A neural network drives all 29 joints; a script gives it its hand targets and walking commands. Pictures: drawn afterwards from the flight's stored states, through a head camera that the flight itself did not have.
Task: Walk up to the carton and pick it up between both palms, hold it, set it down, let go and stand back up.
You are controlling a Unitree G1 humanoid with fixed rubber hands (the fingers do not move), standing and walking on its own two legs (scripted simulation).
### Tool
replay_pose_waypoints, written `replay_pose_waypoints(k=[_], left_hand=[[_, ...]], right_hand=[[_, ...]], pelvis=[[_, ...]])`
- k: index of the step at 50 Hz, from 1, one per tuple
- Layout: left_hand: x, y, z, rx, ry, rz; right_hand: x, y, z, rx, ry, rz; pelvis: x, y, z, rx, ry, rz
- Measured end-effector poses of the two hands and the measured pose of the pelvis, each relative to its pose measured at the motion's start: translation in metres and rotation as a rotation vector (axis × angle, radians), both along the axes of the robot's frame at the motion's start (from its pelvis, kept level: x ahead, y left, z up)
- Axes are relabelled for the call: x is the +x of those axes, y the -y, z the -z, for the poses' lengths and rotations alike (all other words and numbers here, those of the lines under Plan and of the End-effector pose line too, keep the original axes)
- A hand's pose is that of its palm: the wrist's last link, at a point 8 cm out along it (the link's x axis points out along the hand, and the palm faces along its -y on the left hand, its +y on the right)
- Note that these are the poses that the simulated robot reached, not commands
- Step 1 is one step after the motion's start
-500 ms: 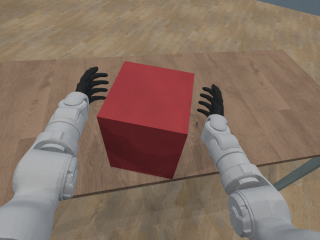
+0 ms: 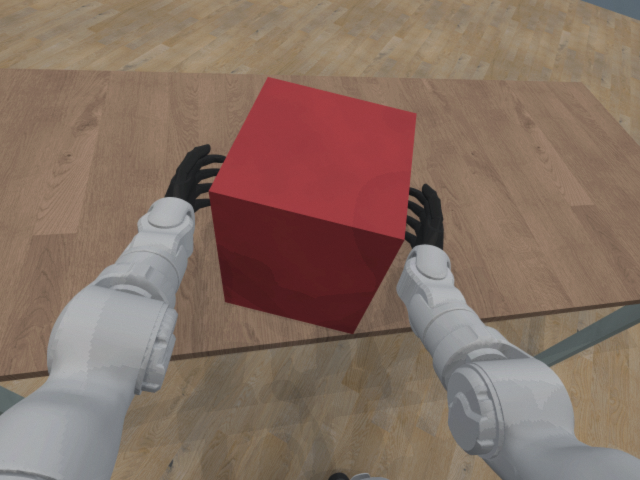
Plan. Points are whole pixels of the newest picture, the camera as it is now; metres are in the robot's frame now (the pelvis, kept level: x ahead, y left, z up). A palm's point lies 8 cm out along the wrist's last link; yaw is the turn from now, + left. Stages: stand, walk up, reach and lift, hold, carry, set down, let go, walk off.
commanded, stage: reach and lift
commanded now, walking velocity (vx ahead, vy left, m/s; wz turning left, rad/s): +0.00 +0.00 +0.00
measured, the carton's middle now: (313, 214) +0.46 -0.05 +0.03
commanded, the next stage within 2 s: none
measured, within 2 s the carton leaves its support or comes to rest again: neither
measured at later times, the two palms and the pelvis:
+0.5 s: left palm (201, 197) +0.48 +0.10 +0.06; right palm (420, 243) +0.38 -0.18 +0.06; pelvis +0.00 +0.00 +0.01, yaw +0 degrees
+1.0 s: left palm (201, 198) +0.48 +0.10 +0.06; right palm (417, 253) +0.38 -0.18 +0.05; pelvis +0.04 -0.01 +0.03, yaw +1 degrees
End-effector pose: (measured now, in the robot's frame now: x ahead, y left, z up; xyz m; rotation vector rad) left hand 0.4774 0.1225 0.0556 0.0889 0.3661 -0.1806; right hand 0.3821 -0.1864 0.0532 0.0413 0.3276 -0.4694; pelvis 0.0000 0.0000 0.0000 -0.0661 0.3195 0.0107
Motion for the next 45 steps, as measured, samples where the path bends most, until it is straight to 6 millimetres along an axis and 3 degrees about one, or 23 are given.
replay_pose_waypoints(k=[13, 28, 45], left_hand=[[0.000, 0.021, -0.008, -0.005, 0.005, 0.035], [-0.001, 0.024, -0.008, -0.011, 0.017, 0.059], [-0.001, 0.024, -0.007, 0.017, 0.051, 0.088]], right_hand=[[0.003, -0.007, -0.005, 0.014, 0.010, 0.015], [0.000, -0.008, -0.002, 0.000, 0.041, 0.024], [-0.006, -0.011, 0.008, -0.029, 0.129, 0.016]], pelvis=[[-0.003, 0.000, -0.001, 0.004, -0.011, 0.005], [-0.002, 0.001, -0.009, 0.015, 0.027, -0.002], [0.031, 0.007, -0.028, 0.026, 0.142, -0.011]])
